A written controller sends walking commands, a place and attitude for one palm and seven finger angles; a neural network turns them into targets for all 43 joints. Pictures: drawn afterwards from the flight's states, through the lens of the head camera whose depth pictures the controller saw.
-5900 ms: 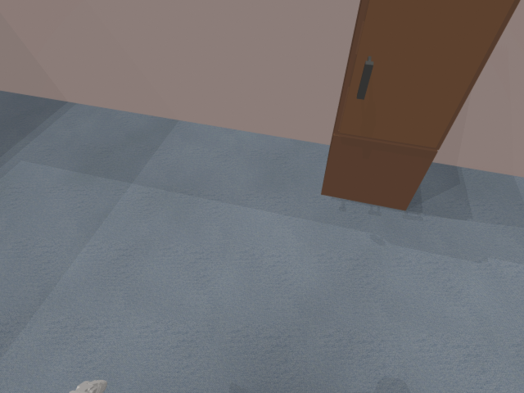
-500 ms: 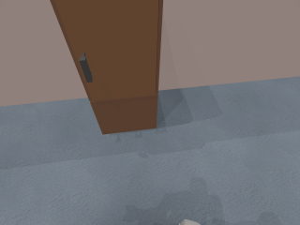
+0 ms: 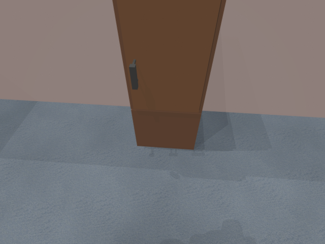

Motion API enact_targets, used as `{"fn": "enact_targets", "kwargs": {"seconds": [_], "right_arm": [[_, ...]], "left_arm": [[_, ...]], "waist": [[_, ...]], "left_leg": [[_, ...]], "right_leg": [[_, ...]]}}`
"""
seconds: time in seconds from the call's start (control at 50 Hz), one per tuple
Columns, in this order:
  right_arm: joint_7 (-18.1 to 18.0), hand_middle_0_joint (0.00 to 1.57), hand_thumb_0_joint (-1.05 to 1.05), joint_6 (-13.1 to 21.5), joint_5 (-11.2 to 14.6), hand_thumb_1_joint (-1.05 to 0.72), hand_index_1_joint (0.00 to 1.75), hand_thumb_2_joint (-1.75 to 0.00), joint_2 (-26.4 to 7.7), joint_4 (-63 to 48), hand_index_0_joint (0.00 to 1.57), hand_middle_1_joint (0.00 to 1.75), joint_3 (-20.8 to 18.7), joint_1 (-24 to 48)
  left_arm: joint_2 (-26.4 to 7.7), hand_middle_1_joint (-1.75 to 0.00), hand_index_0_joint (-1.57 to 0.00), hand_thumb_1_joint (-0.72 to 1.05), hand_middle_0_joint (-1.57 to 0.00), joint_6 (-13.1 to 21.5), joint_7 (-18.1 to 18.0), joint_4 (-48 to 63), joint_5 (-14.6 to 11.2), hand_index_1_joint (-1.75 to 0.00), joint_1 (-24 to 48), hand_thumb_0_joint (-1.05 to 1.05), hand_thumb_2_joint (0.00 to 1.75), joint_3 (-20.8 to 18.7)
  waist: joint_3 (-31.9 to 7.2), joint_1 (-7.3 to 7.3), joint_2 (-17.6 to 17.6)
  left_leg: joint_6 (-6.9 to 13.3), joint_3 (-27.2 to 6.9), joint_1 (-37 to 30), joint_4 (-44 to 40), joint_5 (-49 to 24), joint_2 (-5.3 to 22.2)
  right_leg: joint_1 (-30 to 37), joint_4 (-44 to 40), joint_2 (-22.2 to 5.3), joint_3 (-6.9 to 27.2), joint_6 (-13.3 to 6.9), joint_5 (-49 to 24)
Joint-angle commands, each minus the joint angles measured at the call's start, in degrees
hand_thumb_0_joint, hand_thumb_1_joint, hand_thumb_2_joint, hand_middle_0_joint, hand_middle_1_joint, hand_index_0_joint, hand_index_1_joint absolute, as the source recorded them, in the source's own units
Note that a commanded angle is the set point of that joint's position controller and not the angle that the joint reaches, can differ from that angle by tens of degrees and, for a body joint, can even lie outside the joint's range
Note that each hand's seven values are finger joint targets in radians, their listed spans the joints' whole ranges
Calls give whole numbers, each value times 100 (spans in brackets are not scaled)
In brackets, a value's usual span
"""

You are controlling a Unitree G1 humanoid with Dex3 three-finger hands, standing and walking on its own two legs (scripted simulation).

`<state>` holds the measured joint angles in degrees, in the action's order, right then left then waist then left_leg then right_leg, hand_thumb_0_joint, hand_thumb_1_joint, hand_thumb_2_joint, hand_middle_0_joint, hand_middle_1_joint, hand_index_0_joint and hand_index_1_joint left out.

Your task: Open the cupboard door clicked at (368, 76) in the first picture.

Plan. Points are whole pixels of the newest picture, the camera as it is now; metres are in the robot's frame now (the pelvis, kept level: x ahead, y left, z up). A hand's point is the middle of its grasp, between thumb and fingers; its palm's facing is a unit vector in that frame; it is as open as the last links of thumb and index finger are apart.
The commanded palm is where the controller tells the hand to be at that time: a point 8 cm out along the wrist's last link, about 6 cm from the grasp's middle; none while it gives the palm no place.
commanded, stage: take the last steps up to it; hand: left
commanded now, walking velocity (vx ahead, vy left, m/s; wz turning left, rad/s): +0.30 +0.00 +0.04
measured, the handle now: (134, 74) +0.83 +0.22 -0.08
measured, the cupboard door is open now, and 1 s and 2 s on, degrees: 0 0 0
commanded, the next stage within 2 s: come to a stop and stand still in 0.76 s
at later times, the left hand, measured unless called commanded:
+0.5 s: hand (108, 224) +0.20 +0.19 -0.18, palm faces -0.03 -0.99 -0.17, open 7.4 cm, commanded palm none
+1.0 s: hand (117, 200) +0.28 +0.19 -0.20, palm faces +0.10 -0.98 -0.16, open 7.3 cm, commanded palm none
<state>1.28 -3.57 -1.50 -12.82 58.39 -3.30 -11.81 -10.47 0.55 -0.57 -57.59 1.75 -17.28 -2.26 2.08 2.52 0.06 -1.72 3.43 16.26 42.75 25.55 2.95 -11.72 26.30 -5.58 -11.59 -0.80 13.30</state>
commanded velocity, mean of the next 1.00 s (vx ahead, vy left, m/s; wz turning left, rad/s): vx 0.15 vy -0.03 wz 0.00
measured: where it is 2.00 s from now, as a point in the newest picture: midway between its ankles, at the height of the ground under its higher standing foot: outside the picture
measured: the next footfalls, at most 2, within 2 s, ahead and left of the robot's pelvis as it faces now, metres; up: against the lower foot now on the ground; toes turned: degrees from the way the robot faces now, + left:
left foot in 0.06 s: +0.02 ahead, +0.13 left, +0.00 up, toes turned +6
right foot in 0.56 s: +0.28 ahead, -0.11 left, +0.00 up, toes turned -9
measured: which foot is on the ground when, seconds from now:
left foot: up 0.00-0.04, down 0.06-0.56, up 0.58-0.92, down 0.94-1.00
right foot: down 0.00-0.08, up 0.10-0.54, down 0.56-1.00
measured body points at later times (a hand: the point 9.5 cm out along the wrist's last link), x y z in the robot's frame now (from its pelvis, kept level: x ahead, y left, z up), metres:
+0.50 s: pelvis +0.12 +0.02 -0.01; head +0.15 +0.01 +0.44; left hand +0.20 +0.24 -0.16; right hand -0.01 -0.17 -0.16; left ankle -0.02 +0.13 -0.74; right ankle +0.22 -0.11 -0.72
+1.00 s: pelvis +0.29 +0.01 -0.01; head +0.29 +0.03 +0.44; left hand +0.27 +0.24 -0.18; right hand +0.39 -0.21 -0.15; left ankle +0.34 +0.11 -0.74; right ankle +0.24 -0.11 -0.74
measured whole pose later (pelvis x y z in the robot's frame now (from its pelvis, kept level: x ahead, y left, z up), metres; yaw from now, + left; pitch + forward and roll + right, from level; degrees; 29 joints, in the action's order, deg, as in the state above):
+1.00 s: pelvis +0.29 +0.01 -0.01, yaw +0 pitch -2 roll -1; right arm -0.8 2.0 -1.3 -8.7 58.8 -0.9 -8.4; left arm -10.0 0.3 -1.5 -63.6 0.4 -17.1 -1.8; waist 2.1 2.5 -1.4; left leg 1.2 6.9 18.1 33.2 12.5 3.6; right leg -7.1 30.6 -2.6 -8.5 0.8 21.0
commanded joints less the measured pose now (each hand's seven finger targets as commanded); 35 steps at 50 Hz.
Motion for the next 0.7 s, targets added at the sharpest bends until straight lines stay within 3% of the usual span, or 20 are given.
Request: {"fn": "enact_targets", "kwargs": {"seconds": [0.0,0.02,0.04,0.06,0.08,0.12,0.18,0.26,0.34,0.38,0.42,0.46,0.5,0.52,0.54,0.56,0.58,0.6,0.62,0.68], "right_arm": [[-33,20,0,370,27,-90,30,-90,-113,-194,20,30,22,-499],[-89,20,0,423,34,-90,30,-90,-304,-13,20,30,-15,-889],[-140,20,0,450,-29,-90,30,-90,-726,96,20,30,-102,-1299],[-194,20,0,431,-43,-90,30,-90,-1077,101,20,30,-145,-1576],[-212,20,0,438,-38,-90,30,-90,-1067,138,20,30,-152,-1486],[-255,20,0,517,1,-90,30,-90,-602,41,20,30,-13,-1001],[-297,20,0,674,61,-90,30,-90,-371,104,20,30,56,-1011],[-343,20,0,755,70,-90,30,-90,-251,339,20,30,52,-1471],[-362,20,0,763,36,-90,30,-90,-178,538,20,30,31,-1769],[-358,20,0,750,-5,-90,30,-90,-178,626,20,30,12,-1877],[-355,20,0,740,-33,-90,30,-90,-228,663,20,30,-4,-1832],[-353,20,0,724,-41,-90,30,-90,-290,680,20,30,-21,-1778],[-332,20,0,724,21,-90,30,-90,-316,696,20,30,-23,-1659],[-274,20,0,753,94,-90,30,-90,-198,628,20,30,-18,-1676],[-263,20,0,797,158,-90,30,-90,156,426,20,30,42,-1805],[-273,20,0,742,185,-90,30,-90,-27,366,20,30,21,-1522],[-247,20,0,702,152,-90,30,-90,33,230,20,30,-34,-1099],[-221,20,0,675,93,-90,30,-90,110,166,20,30,-13,-818],[-196,20,0,608,42,-90,30,-90,216,186,20,30,-4,-856],[-156,20,0,434,4,-90,30,-90,393,307,20,30,26,-1330]], "left_arm": [[-1049,-30,-20,90,-20,75,-33,21,-41,-30,-72,0,90,-240],[-852,-30,-20,90,-20,49,-1,33,-85,-30,12,0,90,-188],[-481,-30,-20,90,-20,31,44,162,-106,-30,112,0,90,-109],[-334,-30,-20,90,-20,50,67,372,-67,-30,439,0,90,-45],[-466,-30,-20,90,-20,8,58,411,6,-30,755,0,90,-86],[-485,-30,-20,90,-20,19,148,192,5,-30,584,0,90,-123],[-386,-30,-20,90,-20,31,193,-104,-18,-30,182,0,90,-110],[-307,-30,-20,90,-20,-11,158,-38,-31,-30,450,0,90,-106],[-179,-30,-20,90,-20,-2,180,124,-53,-30,994,0,90,-87],[-163,-30,-20,90,-20,31,189,223,-68,-30,1316,0,90,-81],[-112,-30,-20,90,-20,60,201,284,-73,-30,1445,0,90,-89],[-143,-30,-20,90,-20,111,198,240,-70,-30,1261,0,90,-117],[-396,-30,-20,90,-20,221,163,-152,-44,-30,-50,0,90,-203],[-813,-30,-20,90,-20,309,103,-417,-3,-30,-947,0,90,-308],[-1429,-30,-20,90,-20,333,28,-563,-29,-30,-1618,0,90,-453],[-1527,-30,-20,90,-20,310,11,-538,-127,-30,-1430,0,90,-456],[-1219,-30,-20,90,-20,258,-26,-362,-125,-30,-817,0,90,-398],[-949,-30,-20,90,-20,252,-62,-221,-107,-30,-327,0,90,-320],[-659,-30,-20,90,-20,276,-74,-146,-81,-30,44,0,90,-223],[-363,-30,-20,90,-20,326,-81,-106,-34,-30,361,0,90,-89]], "waist": [[-104,-320,-732],[-135,-486,-35],[67,-667,1316],[500,-801,1657],[695,-797,1713],[1025,-506,926],[591,-306,633],[580,-353,485],[732,-476,612],[803,-574,653],[816,-561,746],[653,-457,691],[-83,161,307],[-762,511,-243],[-1483,554,-1597],[-1480,539,-1243],[-799,396,-707],[-152,220,-340],[117,-42,-239],[118,-482,-595]], "left_leg": [[140,447,-1013,-1806,-696,-132],[208,56,-1754,-2239,-512,117],[612,-1534,-1959,-2928,669,1205],[1069,-2646,-1642,-3601,1297,1985],[1167,-2800,-1211,-3781,1677,2090],[1046,-1989,-866,-3754,828,1648],[886,-994,-1251,-3519,-1175,1166],[1099,-774,-1635,-3349,-2582,1309],[1088,-559,-1752,-3245,-3044,1307],[1087,-549,-1715,-3152,-3105,1381],[1040,-462,-1593,-2997,-3266,1384],[981,-369,-1473,-2595,-3862,1331],[704,-30,-1132,-1076,-4567,980],[472,219,-21,357,-3655,647],[217,406,1358,2326,424,-262],[327,-296,1441,3189,837,-78],[359,-371,1716,3556,434,130],[358,-474,1859,3439,-21,395],[313,-453,1606,3123,-335,510],[149,-171,874,2034,-560,482]], "right_leg": [[-541,-1060,-991,1200,-382,1799],[-1191,-472,-687,860,-130,1915],[-2083,824,-68,292,153,1840],[-2714,1943,239,192,197,1830],[-2807,2699,42,661,116,1744],[-2787,3376,-105,900,132,902],[-2527,3503,-97,865,244,138],[-2788,3282,-160,861,346,-3],[-2782,2472,-156,703,307,-74],[-2557,1934,-122,650,218,32],[-2183,1480,-16,570,114,46],[-1454,1050,226,376,-14,152],[388,308,484,246,-156,-405],[1959,243,-329,1179,-488,-702],[3069,-315,-1971,3541,-1185,-1891],[2423,-779,-2191,3840,-1458,-1173],[1635,-1092,-2059,3634,-1424,-229],[795,-1191,-1851,3126,-1274,85],[90,-1328,-1587,2484,-1051,45],[-742,-1502,-1102,1382,-802,-481]]}}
